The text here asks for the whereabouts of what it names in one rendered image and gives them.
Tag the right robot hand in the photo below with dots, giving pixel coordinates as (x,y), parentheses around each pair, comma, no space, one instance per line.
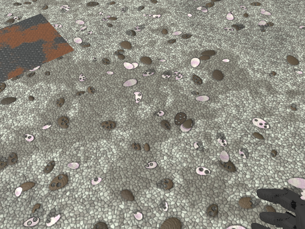
(288,200)

